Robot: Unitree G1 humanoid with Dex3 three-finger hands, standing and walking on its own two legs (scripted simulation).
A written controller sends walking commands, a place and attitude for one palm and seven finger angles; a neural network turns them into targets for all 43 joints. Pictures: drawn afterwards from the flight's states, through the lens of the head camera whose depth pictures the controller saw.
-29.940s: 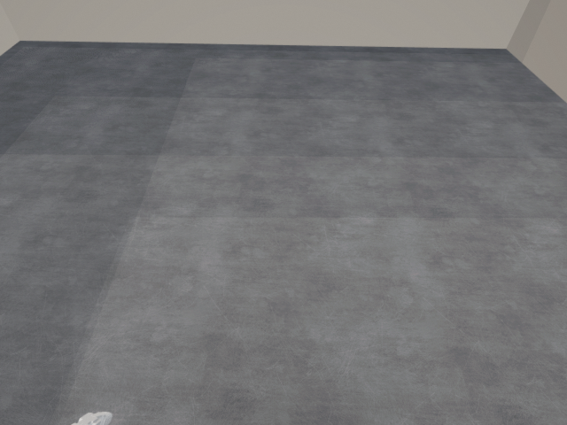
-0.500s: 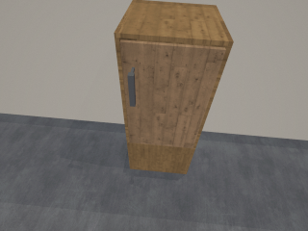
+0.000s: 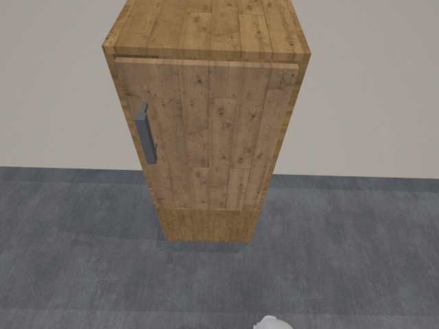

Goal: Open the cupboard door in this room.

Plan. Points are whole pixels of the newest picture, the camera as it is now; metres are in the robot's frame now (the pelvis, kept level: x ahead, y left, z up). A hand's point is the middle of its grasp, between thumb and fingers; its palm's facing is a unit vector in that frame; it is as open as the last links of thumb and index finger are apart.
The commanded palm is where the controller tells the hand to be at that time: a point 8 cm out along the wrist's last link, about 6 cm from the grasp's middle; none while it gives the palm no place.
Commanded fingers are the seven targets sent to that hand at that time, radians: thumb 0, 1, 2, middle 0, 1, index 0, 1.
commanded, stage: come to a stop and stand still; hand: left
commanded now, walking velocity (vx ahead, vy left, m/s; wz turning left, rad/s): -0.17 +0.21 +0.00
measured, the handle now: (148, 134) +0.52 +0.19 +0.01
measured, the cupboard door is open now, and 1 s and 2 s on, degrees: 0 0 0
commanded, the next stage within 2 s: look again from close up in 0.76 s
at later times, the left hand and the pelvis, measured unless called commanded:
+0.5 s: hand out of the picture +0.04 +0.17 -0.17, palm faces +0.10 -0.98 -0.18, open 7.2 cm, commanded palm none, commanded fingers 0.00 0.90 0.90 -0.20 -0.30 -0.20 -0.30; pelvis +0.00 -0.01 +0.00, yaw +3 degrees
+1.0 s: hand out of the picture -0.02 +0.16 -0.18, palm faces +0.06 -0.98 -0.18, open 7.4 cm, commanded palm none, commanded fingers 0.00 0.90 0.90 -0.20 -0.30 -0.20 -0.30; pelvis -0.01 +0.00 +0.00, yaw +3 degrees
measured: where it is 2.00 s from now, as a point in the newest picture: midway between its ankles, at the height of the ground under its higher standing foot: outside the picture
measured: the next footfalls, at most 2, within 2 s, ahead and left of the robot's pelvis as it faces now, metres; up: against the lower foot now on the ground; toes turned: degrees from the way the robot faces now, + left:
right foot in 0.04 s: +0.12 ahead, -0.15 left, +0.00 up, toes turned -6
left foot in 0.30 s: +0.03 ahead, +0.09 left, +0.00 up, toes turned +6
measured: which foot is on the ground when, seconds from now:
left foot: down 0.00-0.04, up 0.06-0.28, down 0.30-1.00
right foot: up 0.00-0.02, down 0.04-0.30, up 0.32-0.52, down 0.54-1.00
